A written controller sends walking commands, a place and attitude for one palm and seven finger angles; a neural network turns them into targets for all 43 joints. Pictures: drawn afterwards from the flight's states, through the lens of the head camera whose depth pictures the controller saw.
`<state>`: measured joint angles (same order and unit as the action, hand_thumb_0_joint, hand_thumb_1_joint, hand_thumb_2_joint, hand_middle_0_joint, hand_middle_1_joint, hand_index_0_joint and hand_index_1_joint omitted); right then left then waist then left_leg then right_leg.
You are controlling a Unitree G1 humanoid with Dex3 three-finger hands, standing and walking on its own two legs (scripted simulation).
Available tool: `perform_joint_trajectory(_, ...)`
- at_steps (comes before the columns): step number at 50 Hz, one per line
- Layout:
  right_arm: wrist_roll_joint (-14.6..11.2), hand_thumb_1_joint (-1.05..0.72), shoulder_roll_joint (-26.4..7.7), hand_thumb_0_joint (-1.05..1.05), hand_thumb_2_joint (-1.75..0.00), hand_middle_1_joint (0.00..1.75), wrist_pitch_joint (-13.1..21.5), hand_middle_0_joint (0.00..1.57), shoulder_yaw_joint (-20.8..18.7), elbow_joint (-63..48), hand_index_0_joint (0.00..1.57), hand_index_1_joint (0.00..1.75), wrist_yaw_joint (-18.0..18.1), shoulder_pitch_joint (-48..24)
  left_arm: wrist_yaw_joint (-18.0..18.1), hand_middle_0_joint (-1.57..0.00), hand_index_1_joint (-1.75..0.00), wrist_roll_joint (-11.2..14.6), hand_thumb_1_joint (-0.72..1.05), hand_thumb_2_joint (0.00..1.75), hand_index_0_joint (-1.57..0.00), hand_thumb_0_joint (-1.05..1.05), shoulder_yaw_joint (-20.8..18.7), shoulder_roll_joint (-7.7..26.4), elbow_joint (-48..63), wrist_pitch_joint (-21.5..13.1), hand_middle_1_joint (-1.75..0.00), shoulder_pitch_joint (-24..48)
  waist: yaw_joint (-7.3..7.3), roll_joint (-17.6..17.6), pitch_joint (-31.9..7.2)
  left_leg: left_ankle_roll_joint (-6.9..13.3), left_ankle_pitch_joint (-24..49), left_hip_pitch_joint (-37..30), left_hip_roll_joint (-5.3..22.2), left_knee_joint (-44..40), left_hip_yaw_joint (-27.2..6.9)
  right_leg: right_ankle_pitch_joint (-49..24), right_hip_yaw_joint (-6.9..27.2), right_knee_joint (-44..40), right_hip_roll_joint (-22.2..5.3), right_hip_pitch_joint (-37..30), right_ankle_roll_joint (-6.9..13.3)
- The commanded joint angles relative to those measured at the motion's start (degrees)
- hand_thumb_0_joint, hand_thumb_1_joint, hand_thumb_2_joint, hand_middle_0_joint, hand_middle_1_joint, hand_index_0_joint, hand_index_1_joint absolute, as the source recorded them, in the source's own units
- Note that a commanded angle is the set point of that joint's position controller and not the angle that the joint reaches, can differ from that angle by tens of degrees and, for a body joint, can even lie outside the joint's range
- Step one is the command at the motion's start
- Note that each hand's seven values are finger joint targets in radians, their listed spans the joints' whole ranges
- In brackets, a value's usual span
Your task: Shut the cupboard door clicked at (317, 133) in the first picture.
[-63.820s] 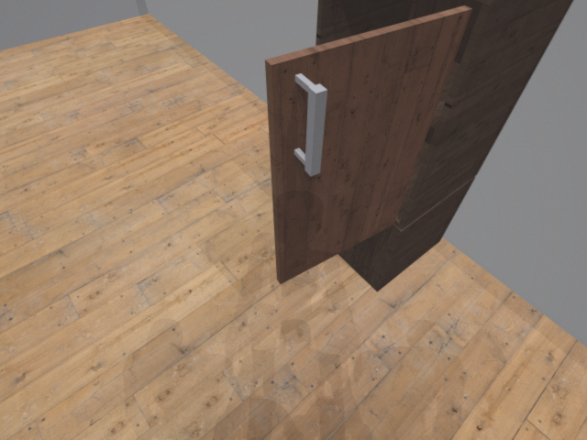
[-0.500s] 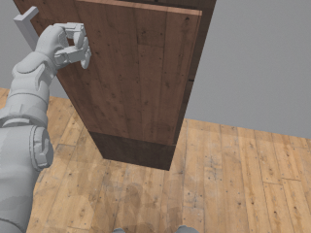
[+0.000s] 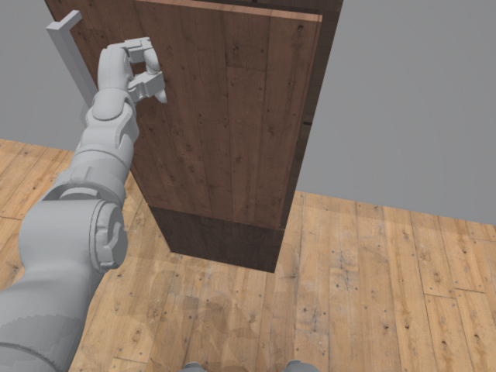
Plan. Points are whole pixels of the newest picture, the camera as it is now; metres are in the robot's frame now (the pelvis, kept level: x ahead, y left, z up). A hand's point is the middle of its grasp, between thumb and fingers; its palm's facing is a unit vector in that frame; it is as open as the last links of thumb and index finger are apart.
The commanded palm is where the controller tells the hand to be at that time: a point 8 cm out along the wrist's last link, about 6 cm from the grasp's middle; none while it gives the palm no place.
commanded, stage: pull the fist back off the door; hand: left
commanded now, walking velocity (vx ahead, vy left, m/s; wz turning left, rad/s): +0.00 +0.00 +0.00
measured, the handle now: (86, 66) +0.57 +0.22 +0.18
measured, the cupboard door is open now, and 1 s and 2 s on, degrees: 0 0 0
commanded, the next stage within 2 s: draw the hand back to the body in 0.48 s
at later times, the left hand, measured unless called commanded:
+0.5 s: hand (149, 104) +0.47 +0.11 +0.18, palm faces +0.02 -1.00 +0.00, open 3.1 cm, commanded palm +0.44 +0.16 +0.18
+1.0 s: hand (102, 144) +0.39 +0.16 +0.18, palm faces +0.05 -1.00 -0.03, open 3.1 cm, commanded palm +0.35 +0.20 +0.19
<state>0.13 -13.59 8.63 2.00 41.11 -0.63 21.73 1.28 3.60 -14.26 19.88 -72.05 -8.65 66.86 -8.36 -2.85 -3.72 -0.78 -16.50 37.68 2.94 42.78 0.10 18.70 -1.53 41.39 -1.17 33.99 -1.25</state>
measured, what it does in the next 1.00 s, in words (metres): stands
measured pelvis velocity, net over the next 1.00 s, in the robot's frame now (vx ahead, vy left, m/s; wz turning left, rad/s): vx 0.05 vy -0.01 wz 0.00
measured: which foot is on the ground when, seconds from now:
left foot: down 0.00-1.00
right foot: down 0.00-1.00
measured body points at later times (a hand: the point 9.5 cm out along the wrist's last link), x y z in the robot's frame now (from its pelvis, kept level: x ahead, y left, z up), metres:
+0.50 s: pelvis +0.04 -0.01 +0.02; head +0.05 -0.02 +0.47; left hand +0.46 +0.16 +0.18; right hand +0.14 -0.27 -0.09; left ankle +0.04 +0.13 -0.71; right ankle +0.01 -0.14 -0.71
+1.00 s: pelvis +0.05 -0.01 +0.02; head +0.03 -0.03 +0.47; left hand +0.38 +0.21 +0.18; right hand +0.21 -0.24 -0.07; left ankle +0.04 +0.13 -0.71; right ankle +0.01 -0.14 -0.71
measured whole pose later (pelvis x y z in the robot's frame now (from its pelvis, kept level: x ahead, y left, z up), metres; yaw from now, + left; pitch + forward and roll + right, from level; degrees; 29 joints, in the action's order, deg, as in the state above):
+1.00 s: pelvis +0.05 -0.01 +0.02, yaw +0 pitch +0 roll +0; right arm -3.4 -14.2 1.6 1.9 34.7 3.0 13.8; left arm -6.6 11.3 -11.3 12.6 -11.8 6.2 15.9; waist 1.2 -3.4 -3.2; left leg -1.3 -17.0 14.6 2.5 31.6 1.4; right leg 19.5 -0.8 31.4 -1.5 11.8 -0.9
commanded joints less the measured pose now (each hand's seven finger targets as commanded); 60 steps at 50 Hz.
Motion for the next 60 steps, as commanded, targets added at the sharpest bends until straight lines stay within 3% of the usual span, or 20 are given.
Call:
perform_joint_trajectory(1,-1.0,-0.9,-10.72,0.0,-0.9,0.3,2.43,0.2,-3.61,-5.01,0.2,0.3,1.86,5.33,-2.42,-1.3,-1.5,3.11,0.9,0.9,-1.3,0.0,-3.33,10.6,13.84,-4.85,-1.5,28.97,-0.75,4.03,-21.08,1.78,-0.6,-18.05,-2.28,-7.3,-0.65,-4.27,-0.79,-8.5,3.43,-5.14,1.13)
perform_joint_trajectory(5,-0.85,-0.9,-10.03,0.0,-0.9,0.3,2.15,0.2,-3.68,-6.01,0.2,0.3,1.41,4.9,-1.2,-1.3,-1.5,1.52,0.9,0.9,-1.3,0.0,-4.38,10.87,16.21,-7.25,-1.5,20.33,1.21,4.94,-18.25,2.15,1.24,-16.68,-2.35,-7.53,0.54,-6.0,-0.89,-8.37,3.45,-6.61,1.03)
perform_joint_trajectory(8,-1.12,-0.9,-9.87,0.0,-0.9,0.3,1.42,0.2,-4.33,-7.06,0.2,0.3,1.16,4.03,-1.12,-1.3,-1.5,0.93,0.9,0.9,-1.3,0.0,-5.17,11.12,20.01,-7.47,-1.5,13.93,3.03,4.67,-20.16,2.3,4.27,-17.44,-2.54,-7.54,1.8,-10.13,-0.7,-7.93,3.38,-9.99,1.24)
perform_joint_trajectory(15,-2.32,-0.9,-8.48,0.0,-0.9,0.3,1.08,0.2,-5.2,-10.02,0.2,0.3,1.58,-0.89,-2.44,-1.3,-1.5,3.92,0.9,0.9,-1.3,0.0,-1.14,4.7,43.17,-5.01,-1.5,6.32,5.68,-0.09,-25.34,2.27,14.91,-26.4,-2.6,-7.94,3.23,-21.71,-0.86,-8.15,3.69,-16.77,1.55)
perform_joint_trajectory(16,-2.44,-0.9,-8.41,0.0,-0.9,0.3,1.04,0.2,-5.32,-9.95,0.2,0.3,1.77,-1.44,-2.41,-1.3,-1.5,4.46,0.9,0.9,-1.3,0.0,-1.87,4.91,44.79,-4.24,-1.5,3.56,5.97,2.18,-24.57,2.45,15.82,-26.25,-2.61,-8.05,3.46,-23.21,-0.88,-8.51,3.69,-17.92,1.42)
perform_joint_trajectory(19,-2.62,-0.9,-8.08,0.0,-0.9,0.3,1.0,0.2,-5.14,-10.29,0.2,0.3,2.19,-3.32,-2.24,-1.3,-1.5,4.79,0.9,0.9,-1.3,0.0,0.61,2.22,50.05,-1.86,-1.5,-0.99,6.08,3.69,-20.83,2.72,16.42,-26.41,-2.68,-9.13,3.6,-24.17,-1.33,-9.22,3.57,-19.0,1.22)
perform_joint_trajectory(21,-2.8,-0.9,-7.67,0.0,-0.9,0.3,0.74,0.2,-4.8,-10.13,0.2,0.3,2.16,-4.96,-2.05,-1.3,-1.5,4.45,0.9,0.9,-1.3,0.0,2.2,0.06,51.43,0.49,-1.5,-3.91,6.19,1.79,-18.19,2.65,17.08,-27.35,-2.79,-9.39,3.52,-25.11,-1.46,-9.53,3.35,-17.68,1.18)
perform_joint_trajectory(23,-2.92,-0.9,-7.77,0.0,-0.9,0.3,-0.11,0.2,-4.61,-9.72,0.2,0.3,2.52,-5.84,-1.74,-1.3,-1.5,4.23,0.9,0.9,-1.3,0.0,2.63,-0.23,49.79,3.14,-1.5,-4.18,5.5,5.11,-14.82,2.68,14.59,-26.4,-2.8,-10.1,3.16,-23.06,-1.59,-10.56,3.24,-16.65,0.91)
perform_joint_trajectory(26,-3.14,-0.9,-7.6,0.0,-0.9,0.3,-1.21,0.2,-3.87,-9.91,0.2,0.3,3.29,-7.85,-1.55,-1.3,-1.5,4.47,0.9,0.9,-1.3,0.0,4.43,-1.79,48.71,6.45,-1.5,-0.4,4.48,5.35,-11.7,2.74,11.51,-26.55,-3.19,-10.78,2.63,-19.72,-1.39,-11.77,2.87,-15.01,0.74)
perform_joint_trajectory(30,-2.98,-0.9,-7.26,0.0,-0.9,0.3,-2.18,0.2,-3.15,-10.26,0.2,0.3,4.1,-9.42,-1.62,-1.3,-1.5,5.04,0.9,0.9,-1.3,0.0,4.76,-1.91,49.19,7.21,-1.5,2.67,4.44,4.84,-15.25,2.53,13.47,-28.97,-3.3,-10.48,1.84,-20.8,-1.29,-11.38,2.42,-16.54,1.13)
perform_joint_trajectory(34,-2.69,-0.9,-7.1,0.0,-0.9,0.3,-2.57,0.2,-2.97,-12.1,0.2,0.3,3.84,-10.43,-2.57,-1.3,-1.5,5.36,0.9,0.9,-1.3,0.0,1.12,0.77,51.09,6.02,-1.5,-8.3,7.65,3.77,-20.97,2.26,19.1,-30.59,-3.37,-10.09,2.11,-26.69,-1.37,-9.81,2.2,-21.67,1.59)
perform_joint_trajectory(37,-3.02,-0.9,-6.92,0.0,-0.9,0.3,-3.36,0.2,-2.63,-13.36,0.2,0.3,3.38,-12.1,-3.99,-1.3,-1.5,5.43,0.9,0.9,-1.3,0.0,0.55,1.46,53.56,6.62,-1.5,-14.05,8.54,5.59,-18.73,2.24,19.91,-29.01,-3.2,-10.85,2.67,-29.12,-1.37,-9.99,1.86,-23.22,1.52)
perform_joint_trajectory(41,-3.42,-0.9,-6.65,0.0,-0.9,0.3,-4.08,0.2,-2.38,-15.65,0.2,0.3,3.29,-14.64,-5.86,-1.3,-1.5,6.48,0.9,0.9,-1.3,0.0,-0.78,2.75,62.5,8.45,-1.5,-21.08,10.14,4.32,-17.2,2.39,20.51,-29.58,-3.21,-12.05,3.09,-30.03,-1.4,-10.79,1.75,-25.44,1.57)
perform_joint_trajectory(44,-3.72,-0.9,-6.64,0.0,-0.9,0.3,-4.12,0.2,-2.21,-16.79,0.2,0.3,3.81,-16.31,-7.28,-1.3,-1.5,7.6,0.9,0.9,-1.3,0.0,-0.42,3.05,69.83,9.6,-1.5,-24.87,9.9,4.55,-14.97,2.61,20.39,-30.26,-3.07,-12.68,3.15,-29.89,-1.58,-11.82,1.89,-26.06,1.38)
perform_joint_trajectory(50,-3.82,-0.9,-6.22,0.0,-0.9,0.3,-2.19,0.2,-1.82,-16.51,0.2,0.3,4.89,-17.96,-9.17,-1.3,-1.5,9.2,0.9,0.9,-1.3,0.0,2.55,0.69,81.47,11.95,-1.5,-29.48,8.87,0.19,-12.95,2.47,17.78,-33.38,-3.19,-13.79,2.12,-24.82,-2.21,-13.22,2.19,-23.61,1.46)
perform_joint_trajectory(55,-3.81,-0.9,-6.61,0.0,-0.9,0.3,-1.85,0.2,-1.22,-15.78,0.2,0.3,5.71,-18.99,-10.08,-1.16,-1.35,10.38,0.9,0.9,-1.16,0.0,-0.55,2.79,81.58,15.7,-1.35,-38.07,9.97,2.08,-9.65,2.27,12.93,-31.55,-3.45,-15.57,1.49,-18.95,-2.63,-14.62,2.12,-23.24,1.44)
perform_joint_trajectory(56,-2.5,-0.9,-4.75,0.0,-0.9,0.3,-1.41,0.2,-0.95,-16.15,0.2,0.3,5.92,-18.98,-4.66,-1.13,-1.32,4.32,0.9,0.9,-1.13,0.0,2.13,5.1,87.96,10.11,-1.32,-41.07,9.87,2.36,-2.38,2.48,10.79,-31.45,-3.73,-17.48,1.99,-15.52,-0.73,-18.43,1.15,-20.42,0.93)
perform_joint_trajectory(58,-1.91,-0.9,-4.87,0.0,-0.9,0.3,-1.95,0.2,-0.81,-15.22,0.2,0.3,5.97,-19.11,-1.17,-1.08,-1.26,3.33,0.9,0.9,-1.08,0.0,2.74,1.68,83.38,8.2,-1.26,-50.33,10.05,5.28,-0.15,2.48,7.97,-30.57,-3.3,-18.74,1.49,-11.62,-1.22,-19.05,1.18,-20.15,0.98)
perform_joint_trajectory(59,-1.8,-0.9,-5.35,0.0,-0.9,0.3,-2.38,0.2,-1.19,-14.91,0.2,0.3,6.0,-18.86,-0.32,-1.05,-1.23,2.87,0.9,0.9,-1.05,0.0,1.28,3.68,84.63,7.46,-1.23,-51.99,10.53,6.99,-1.52,2.5,8.89,-31.5,-2.85,-19.28,1.3,-12.01,-1.37,-19.52,1.35,-21.8,1.01)
perform_joint_trajectory(60,-1.71,-0.9,-4.94,0.0,-0.9,0.3,-2.86,0.2,-1.06,-15.13,0.2,0.3,5.99,-18.99,0.3,-1.02,-1.2,2.55,0.9,0.9,-1.02,0.0,1.39,3.62,86.7,6.66,-1.2,-51.97,10.16,5.68,-3.01,2.6,9.27,-32.53,-2.9,-19.67,1.72,-12.4,-0.85,-19.47,1.04,-23.07,0.92)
